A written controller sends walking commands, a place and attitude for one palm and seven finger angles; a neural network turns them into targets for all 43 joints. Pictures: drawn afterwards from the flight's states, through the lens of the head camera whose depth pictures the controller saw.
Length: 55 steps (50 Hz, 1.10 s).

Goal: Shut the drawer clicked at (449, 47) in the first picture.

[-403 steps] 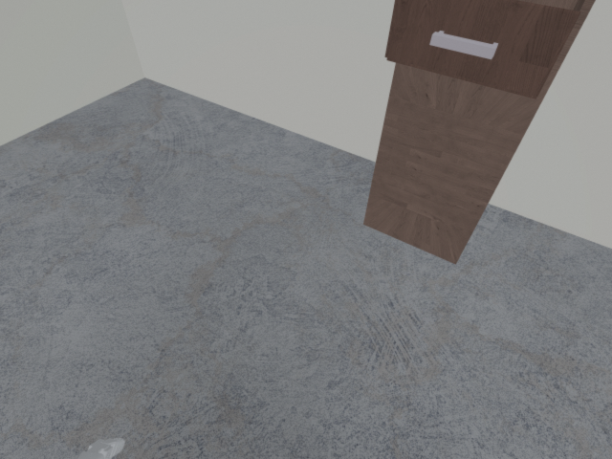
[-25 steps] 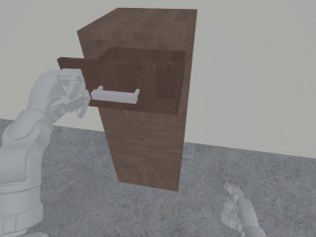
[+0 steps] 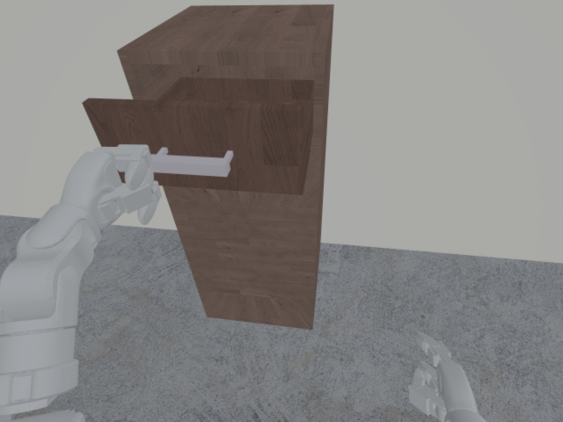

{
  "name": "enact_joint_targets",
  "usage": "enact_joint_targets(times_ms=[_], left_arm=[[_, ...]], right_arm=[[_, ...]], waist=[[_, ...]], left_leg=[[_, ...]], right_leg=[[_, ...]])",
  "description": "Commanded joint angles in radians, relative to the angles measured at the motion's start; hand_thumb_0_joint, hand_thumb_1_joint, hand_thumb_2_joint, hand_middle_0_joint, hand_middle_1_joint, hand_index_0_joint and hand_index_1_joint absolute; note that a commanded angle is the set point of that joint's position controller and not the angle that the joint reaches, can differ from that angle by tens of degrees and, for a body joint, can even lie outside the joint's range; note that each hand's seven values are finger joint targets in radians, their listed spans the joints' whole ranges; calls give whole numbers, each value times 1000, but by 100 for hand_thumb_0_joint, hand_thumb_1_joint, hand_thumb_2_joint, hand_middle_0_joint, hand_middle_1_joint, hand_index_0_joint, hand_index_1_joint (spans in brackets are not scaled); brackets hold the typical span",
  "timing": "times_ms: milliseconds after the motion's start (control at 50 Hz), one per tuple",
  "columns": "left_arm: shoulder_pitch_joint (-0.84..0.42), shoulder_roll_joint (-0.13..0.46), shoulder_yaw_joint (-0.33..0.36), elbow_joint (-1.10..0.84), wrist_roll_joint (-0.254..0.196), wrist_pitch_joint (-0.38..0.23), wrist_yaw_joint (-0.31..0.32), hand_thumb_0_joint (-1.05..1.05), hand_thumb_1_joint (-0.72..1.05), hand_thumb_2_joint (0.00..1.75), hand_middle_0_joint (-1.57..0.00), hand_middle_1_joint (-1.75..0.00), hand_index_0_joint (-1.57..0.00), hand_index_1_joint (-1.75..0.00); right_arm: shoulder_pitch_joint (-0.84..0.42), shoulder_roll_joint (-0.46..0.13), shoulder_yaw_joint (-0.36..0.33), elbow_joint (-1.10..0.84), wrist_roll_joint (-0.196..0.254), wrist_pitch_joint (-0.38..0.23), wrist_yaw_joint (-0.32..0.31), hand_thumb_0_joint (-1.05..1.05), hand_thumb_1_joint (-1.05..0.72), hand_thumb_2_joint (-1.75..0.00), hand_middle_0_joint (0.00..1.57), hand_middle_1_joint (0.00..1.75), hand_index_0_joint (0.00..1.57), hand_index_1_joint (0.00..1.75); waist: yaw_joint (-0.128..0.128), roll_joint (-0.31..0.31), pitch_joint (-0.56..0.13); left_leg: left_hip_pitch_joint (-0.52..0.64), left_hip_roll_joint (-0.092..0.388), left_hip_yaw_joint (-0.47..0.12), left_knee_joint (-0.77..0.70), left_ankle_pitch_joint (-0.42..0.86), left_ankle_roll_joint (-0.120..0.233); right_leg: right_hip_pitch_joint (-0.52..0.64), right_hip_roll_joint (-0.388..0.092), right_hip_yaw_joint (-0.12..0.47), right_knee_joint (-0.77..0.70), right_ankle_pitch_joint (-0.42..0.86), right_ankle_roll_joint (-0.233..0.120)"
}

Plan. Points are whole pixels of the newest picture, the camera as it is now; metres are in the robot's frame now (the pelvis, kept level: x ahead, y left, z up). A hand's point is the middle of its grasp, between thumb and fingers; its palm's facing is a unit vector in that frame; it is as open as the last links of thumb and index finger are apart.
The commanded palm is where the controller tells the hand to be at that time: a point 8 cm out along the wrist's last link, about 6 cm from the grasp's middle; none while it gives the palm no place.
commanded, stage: bring the fist close to the handle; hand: left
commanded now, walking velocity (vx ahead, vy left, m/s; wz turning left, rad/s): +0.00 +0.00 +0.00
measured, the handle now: (192, 159) +0.49 +0.23 +0.15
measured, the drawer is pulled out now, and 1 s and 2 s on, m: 0.19 0.19 0.14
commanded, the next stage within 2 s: push the drawer shut in 1.28 s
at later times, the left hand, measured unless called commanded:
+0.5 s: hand (174, 194) +0.35 +0.20 +0.19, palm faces +0.01 -1.00 -0.04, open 3.3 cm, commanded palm +0.33 +0.24 +0.18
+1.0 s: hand (197, 198) +0.39 +0.19 +0.14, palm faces -0.01 -1.00 -0.04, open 3.2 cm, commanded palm +0.37 +0.24 +0.15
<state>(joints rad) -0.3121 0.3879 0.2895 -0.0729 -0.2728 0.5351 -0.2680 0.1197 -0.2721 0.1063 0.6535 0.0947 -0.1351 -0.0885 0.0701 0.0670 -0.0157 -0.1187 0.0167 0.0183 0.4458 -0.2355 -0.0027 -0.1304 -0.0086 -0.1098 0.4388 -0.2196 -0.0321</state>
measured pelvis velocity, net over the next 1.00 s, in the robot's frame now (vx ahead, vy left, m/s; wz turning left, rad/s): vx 0.02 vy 0.01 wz -0.04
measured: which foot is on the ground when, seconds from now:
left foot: down 0.00-1.00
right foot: down 0.00-1.00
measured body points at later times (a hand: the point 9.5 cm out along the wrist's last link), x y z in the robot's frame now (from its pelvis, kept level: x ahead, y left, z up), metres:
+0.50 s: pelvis +0.02 +0.01 +0.00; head +0.00 -0.01 +0.45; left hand +0.35 +0.25 +0.19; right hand +0.20 -0.22 -0.08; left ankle +0.01 +0.12 -0.74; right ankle +0.02 -0.09 -0.74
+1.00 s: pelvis +0.02 +0.01 +0.00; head +0.02 +0.00 +0.45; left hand +0.39 +0.24 +0.15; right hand +0.17 -0.23 -0.10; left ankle +0.01 +0.12 -0.74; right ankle +0.02 -0.09 -0.74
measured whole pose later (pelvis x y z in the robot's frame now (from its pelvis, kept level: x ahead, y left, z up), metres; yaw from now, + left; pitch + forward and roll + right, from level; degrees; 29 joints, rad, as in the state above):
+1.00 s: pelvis +0.02 +0.01 +0.00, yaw -2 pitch +0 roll +0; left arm -0.36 0.30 0.24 0.33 -0.19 0.10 -0.19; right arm 0.24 -0.25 0.06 0.64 0.06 -0.11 -0.09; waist 0.00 0.03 -0.02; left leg -0.20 0.02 0.06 0.49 -0.29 0.01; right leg -0.22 -0.01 -0.07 0.48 -0.25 -0.02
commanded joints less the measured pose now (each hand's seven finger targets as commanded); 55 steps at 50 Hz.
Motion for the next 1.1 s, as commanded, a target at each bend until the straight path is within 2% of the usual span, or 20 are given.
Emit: enact_joint_targets(times_ms=[0, 60, 160, 220, 320, 400, 500, 520, 580, 680, 720, 760, 820, 860, 900, 920, 940, 960, 1020, 1080], left_arm=[[-459, 189, 77, -220, -23, -161, 12, 0, 90, 90, -140, -160, -140, -160], [-458, 178, 77, -187, -9, -215, 52, 0, 90, 90, -140, -160, -140, -160], [-364, 154, 59, -64, 23, -197, 70, 0, 90, 90, -140, -160, -140, -160], [-294, 168, 80, -65, 23, -195, 57, 0, 90, 90, -140, -160, -140, -160], [-376, 143, 55, -81, 7, -258, 34, 0, 90, 90, -140, -160, -140, -160], [-412, 116, 25, -96, 20, -328, 43, 0, 90, 90, -140, -160, -140, -160], [-384, 93, 3, -15, 32, -347, 47, 0, 90, 90, -140, -160, -140, -160], [-371, 99, 8, 35, 35, -343, 51, 0, 90, 90, -140, -160, -140, -160], [-385, 101, 15, 55, 37, -346, 58, 0, 90, 90, -140, -160, -140, -160], [-399, 116, 35, 54, 42, -408, 74, 0, 90, 90, -140, -160, -140, -160], [-385, 116, 34, 90, 46, -435, 78, 0, 90, 90, -140, -160, -140, -160], [-427, 69, -14, 118, 52, -452, 77, 0, 90, 90, -140, -160, -140, -160], [-447, 99, 1, 182, 63, -470, 83, 0, 90, 90, -140, -160, -140, -160], [-473, 79, -20, 176, 68, -486, 81, 0, 90, 90, -140, -160, -140, -160], [-476, 130, 27, 146, 66, -508, 85, 0, 90, 90, -140, -160, -140, -160], [-464, 145, 36, 152, 66, -520, 87, 0, 90, 90, -140, -160, -140, -160], [-474, 138, 34, 147, 60, -528, 83, 0, 90, 90, -140, -160, -140, -160], [-462, 165, 68, 159, 55, -535, 83, 0, 90, 90, -140, -160, -140, -160], [-430, 121, 33, 192, 47, -542, 68, 0, 90, 90, -140, -160, -140, -160], [-397, 133, 46, 226, 41, -522, 50, 0, 90, 90, -140, -160, -140, -160]], right_arm=[[-210, -77, -41, -197, -12, -72, -8, 0, -90, -90, 20, 30, 20, 30], [-189, -72, -41, -185, -17, -79, -8, 0, -90, -90, 20, 30, 20, 30], [-153, -81, -47, -173, -20, -52, -5, 0, -90, -90, 20, 30, 20, 30], [-148, -83, -53, -189, -21, -40, 0, 0, -90, -90, 20, 30, 20, 30], [-127, -80, -59, -197, -19, -47, -6, 0, -90, -90, 20, 30, 20, 30], [-98, -76, -64, -194, -23, -60, -11, 0, -90, -90, 20, 30, 20, 30], [-69, -83, -70, -179, -24, -54, -12, 0, -90, -90, 20, 30, 20, 30], [-61, -87, -73, -171, -25, -51, -13, 0, -90, -90, 20, 30, 20, 30], [-56, -88, -74, -176, -25, -41, -14, 0, -90, -90, 20, 30, 20, 30], [-34, -87, -80, -181, -32, -36, -9, 0, -90, -90, 20, 30, 20, 30], [-21, -89, -84, -174, -33, -34, -8, 0, -90, -90, 20, 30, 20, 30], [-11, -87, -84, -170, -31, -31, -9, 0, -90, -90, 20, 30, 20, 30], [11, -99, -90, -156, -33, -25, -12, 0, -90, -90, 20, 30, 20, 30], [14, -92, -90, -163, -34, -24, -12, 0, -90, -90, 20, 30, 20, 30], [15, -92, -92, -167, -38, -25, -10, 0, -90, -90, 20, 30, 20, 30], [17, -97, -90, -167, -40, -24, -9, 0, -90, -90, 20, 30, 20, 30], [15, -94, -91, -169, -39, -24, -10, 0, -90, -90, 20, 30, 20, 30], [20, -95, -92, -166, -41, -25, -12, 0, -90, -90, 20, 30, 20, 30], [22, -97, -94, -167, -37, -25, -8, 0, -90, -90, 20, 30, 20, 30], [22, -102, -96, -165, -31, -22, -8, 0, -90, -90, 20, 30, 20, 30]], waist=[[-15, -73, -225], [-13, -4, -188], [-14, -42, -133], [-2, -55, -182], [-29, -89, -196], [-40, -5, -232], [-46, -12, -211], [-47, -51, -193], [-47, -29, -192], [-45, -35, -253], [-47, -69, -248], [-64, -30, -216], [-73, -63, -211], [-72, -10, -246], [-56, 8, -298], [-53, -28, -301], [-56, -11, -318], [-51, -37, -316], [-54, -66, -284], [-53, -32, -238]], left_leg=[[52, -44, -32, -42, 78, 38], [53, -39, -34, -56, 92, 32], [4, -34, -24, -62, 114, 32], [8, -33, -15, -50, 176, 32], [32, -30, -12, -37, 182, 37], [66, -29, -16, -37, 212, 31], [48, -27, -15, -33, 230, 28], [35, -24, -16, -33, 217, 30], [22, -24, -15, -35, 212, 28], [35, -19, -12, -20, 266, 26], [26, -14, -10, -13, 268, 27], [21, -15, -13, -13, 247, 25], [4, -13, -14, -6, 230, 28], [17, -15, -13, -2, 243, 25], [29, -16, -13, 3, 273, 23], [19, -12, -15, 2, 282, 25], [24, -12, -13, 2, 286, 25], [16, -12, -13, 1, 296, 26], [3, -8, -10, -1, 296, 28], [-19, -11, -4, -10, 250, 27]], right_leg=[[16, -6, 93, -97, 8, 27], [-2, 0, 77, -87, 39, 15], [6, -1, 74, -82, 93, 14], [47, -2, 75, -63, 187, 13], [20, 6, 72, -59, 197, 19], [13, 8, 62, -39, 225, 10], [2, 8, 54, -29, 249, 8], [-10, 12, 53, -35, 230, 8], [-9, 8, 56, -31, 227, 8], [14, 9, 58, -7, 283, 5], [6, 12, 57, -3, 283, 6], [-29, 12, 57, -4, 263, 5], [-40, 13, 59, -5, 242, 6], [-33, 8, 62, 5, 255, 3], [0, 7, 66, 12, 289, 0], [12, 9, 64, 15, 292, 0], [19, 7, 67, 17, 305, 1], [34, 8, 68, 18, 326, 2], [20, 12, 61, 17, 325, 3], [-1, 8, 64, 7, 296, 4]])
